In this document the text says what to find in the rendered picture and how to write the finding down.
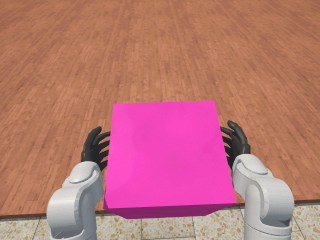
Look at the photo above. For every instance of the robot left hand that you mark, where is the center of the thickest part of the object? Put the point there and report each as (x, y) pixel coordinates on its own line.
(92, 148)

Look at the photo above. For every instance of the robot right hand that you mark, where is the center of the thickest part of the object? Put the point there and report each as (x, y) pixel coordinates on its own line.
(238, 142)

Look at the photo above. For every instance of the right robot forearm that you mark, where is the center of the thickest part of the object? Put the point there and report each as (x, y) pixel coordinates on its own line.
(269, 202)

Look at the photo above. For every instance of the left robot forearm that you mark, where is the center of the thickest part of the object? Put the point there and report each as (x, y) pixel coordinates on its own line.
(71, 209)

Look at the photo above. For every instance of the carton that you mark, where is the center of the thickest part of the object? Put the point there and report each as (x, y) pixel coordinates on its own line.
(166, 160)

